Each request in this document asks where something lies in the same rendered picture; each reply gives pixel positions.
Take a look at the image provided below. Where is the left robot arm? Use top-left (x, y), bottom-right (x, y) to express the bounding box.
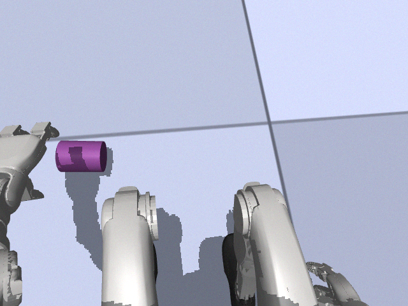
top-left (0, 168), bottom-right (27, 306)

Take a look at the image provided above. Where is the can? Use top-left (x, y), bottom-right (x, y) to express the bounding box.
top-left (55, 140), bottom-right (107, 172)

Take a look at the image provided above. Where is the left robot hand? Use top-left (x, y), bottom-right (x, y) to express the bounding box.
top-left (0, 122), bottom-right (59, 201)

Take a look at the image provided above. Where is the right robot foot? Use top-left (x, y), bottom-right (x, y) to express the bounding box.
top-left (222, 233), bottom-right (256, 306)

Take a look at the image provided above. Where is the right robot hand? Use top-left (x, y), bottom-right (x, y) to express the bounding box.
top-left (306, 262), bottom-right (361, 306)

